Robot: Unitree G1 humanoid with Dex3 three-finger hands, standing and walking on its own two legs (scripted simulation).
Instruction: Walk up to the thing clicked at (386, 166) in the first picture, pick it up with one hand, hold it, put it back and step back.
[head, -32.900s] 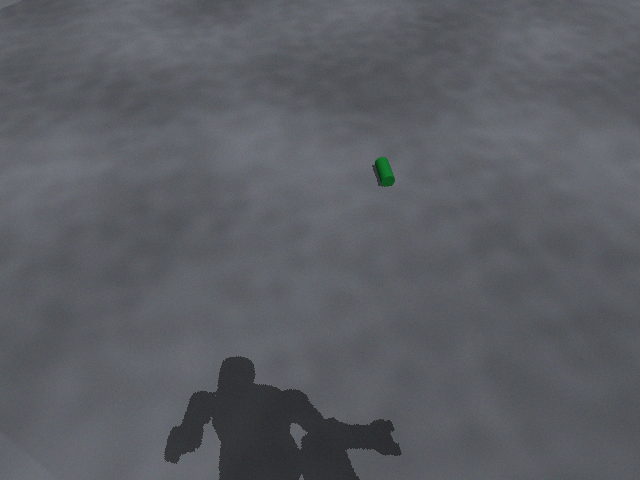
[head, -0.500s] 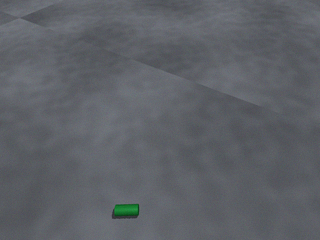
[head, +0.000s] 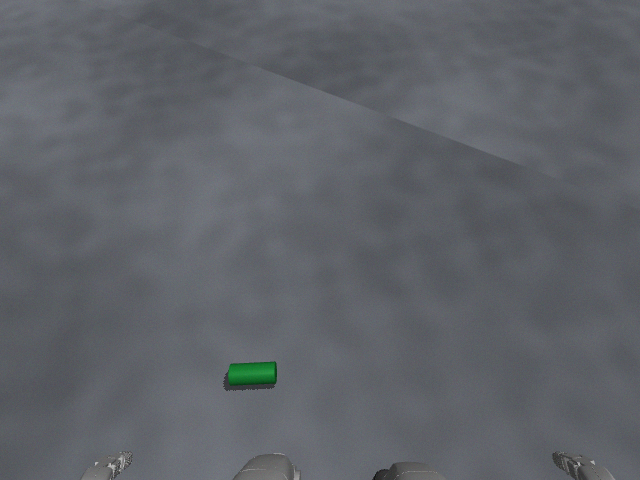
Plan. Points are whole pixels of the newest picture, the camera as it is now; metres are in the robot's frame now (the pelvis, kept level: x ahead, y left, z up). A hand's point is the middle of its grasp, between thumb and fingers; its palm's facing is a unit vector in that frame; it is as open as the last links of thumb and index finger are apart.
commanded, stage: step back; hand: left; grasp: from above
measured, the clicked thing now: (253, 373) +0.43 +0.23 -0.74
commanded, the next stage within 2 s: none
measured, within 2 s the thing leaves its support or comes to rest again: neither
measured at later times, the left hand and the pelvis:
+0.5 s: hand out of the picture +0.04 +0.31 -0.17, palm faces -0.09 -0.93 -0.36, open 7.4 cm; pelvis -0.09 +0.05 -0.01, yaw -4 degrees
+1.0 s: hand out of the picture -0.08 +0.31 -0.16, palm faces -0.02 -0.94 -0.35, open 7.4 cm; pelvis -0.22 +0.06 -0.01, yaw +0 degrees
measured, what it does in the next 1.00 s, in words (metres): walks backwards: right foot, then left foot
